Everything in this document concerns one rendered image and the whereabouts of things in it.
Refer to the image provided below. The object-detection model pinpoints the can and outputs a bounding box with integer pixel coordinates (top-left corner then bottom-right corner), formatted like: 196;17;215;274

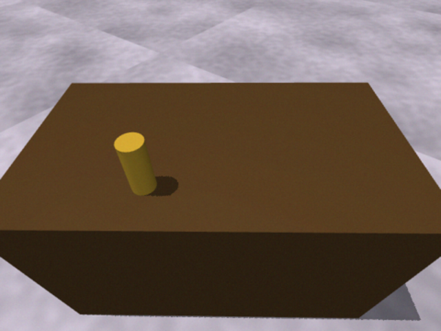
114;132;157;196

